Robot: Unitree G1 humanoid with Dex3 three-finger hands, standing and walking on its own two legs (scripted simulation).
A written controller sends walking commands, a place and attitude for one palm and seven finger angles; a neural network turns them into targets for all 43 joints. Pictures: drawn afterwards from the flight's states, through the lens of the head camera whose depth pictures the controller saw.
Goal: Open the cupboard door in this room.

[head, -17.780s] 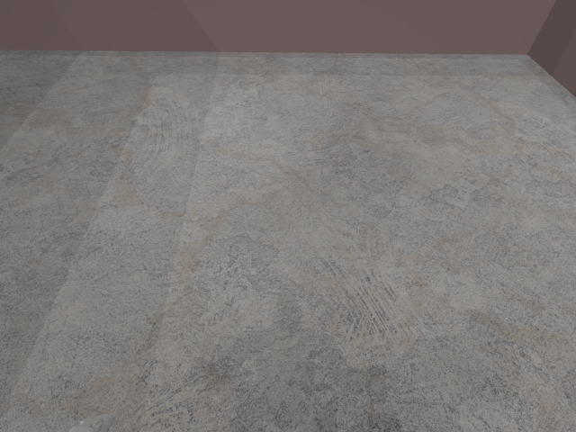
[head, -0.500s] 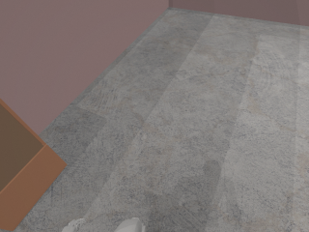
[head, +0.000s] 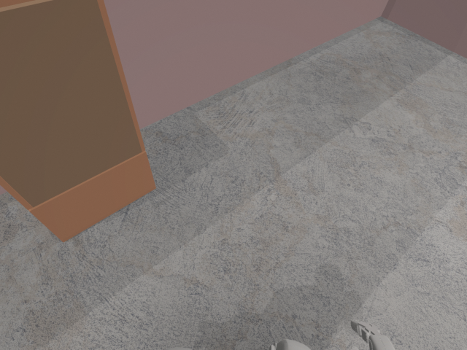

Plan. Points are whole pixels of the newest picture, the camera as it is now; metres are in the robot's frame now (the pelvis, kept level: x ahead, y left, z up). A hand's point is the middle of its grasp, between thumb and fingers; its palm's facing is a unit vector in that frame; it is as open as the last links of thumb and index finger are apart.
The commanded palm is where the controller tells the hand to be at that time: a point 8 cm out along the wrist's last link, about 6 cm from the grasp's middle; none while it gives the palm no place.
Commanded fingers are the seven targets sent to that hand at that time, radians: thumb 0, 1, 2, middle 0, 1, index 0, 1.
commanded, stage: turn to face it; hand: left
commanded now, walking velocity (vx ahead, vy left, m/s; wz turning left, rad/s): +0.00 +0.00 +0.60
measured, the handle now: out of the picture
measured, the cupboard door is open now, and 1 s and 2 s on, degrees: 0 0 0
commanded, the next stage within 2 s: take the last steps up to it in 1.18 s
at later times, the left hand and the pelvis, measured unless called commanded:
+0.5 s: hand out of the picture +0.06 +0.16 -0.13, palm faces +0.25 -0.93 -0.28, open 7.4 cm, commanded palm none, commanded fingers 0.00 0.90 0.90 -0.20 -0.30 -0.20 -0.30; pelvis +0.00 -0.05 +0.01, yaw +17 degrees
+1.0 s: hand out of the picture -0.13 +0.21 -0.17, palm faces +0.55 -0.80 -0.25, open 7.4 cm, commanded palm none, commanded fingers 0.00 0.90 0.90 -0.20 -0.30 -0.20 -0.30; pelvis -0.05 +0.00 +0.01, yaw +32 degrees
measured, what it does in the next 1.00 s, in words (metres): steps on the spot, turning left: right foot, then left foot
